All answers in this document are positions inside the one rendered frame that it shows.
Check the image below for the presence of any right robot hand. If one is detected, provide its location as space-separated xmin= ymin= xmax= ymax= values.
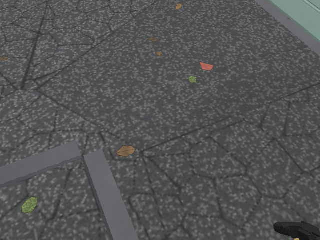
xmin=273 ymin=221 xmax=320 ymax=240

